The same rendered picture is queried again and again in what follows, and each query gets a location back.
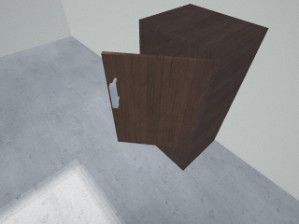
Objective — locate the handle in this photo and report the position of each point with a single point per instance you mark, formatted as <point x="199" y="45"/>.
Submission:
<point x="113" y="93"/>

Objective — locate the cupboard door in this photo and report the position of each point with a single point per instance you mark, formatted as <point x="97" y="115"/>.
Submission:
<point x="159" y="96"/>

